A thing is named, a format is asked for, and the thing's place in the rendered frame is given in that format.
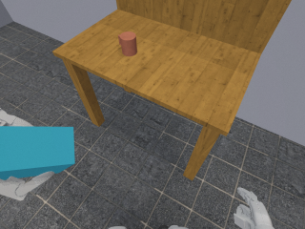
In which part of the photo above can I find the table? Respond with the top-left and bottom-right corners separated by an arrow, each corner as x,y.
52,0 -> 292,181

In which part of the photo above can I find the robot left hand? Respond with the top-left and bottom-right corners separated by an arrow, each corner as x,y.
0,108 -> 55,201

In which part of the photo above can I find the robot right hand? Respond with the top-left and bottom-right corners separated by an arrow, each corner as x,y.
234,187 -> 273,229

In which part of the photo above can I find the sponge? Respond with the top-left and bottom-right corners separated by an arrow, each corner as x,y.
0,126 -> 75,180

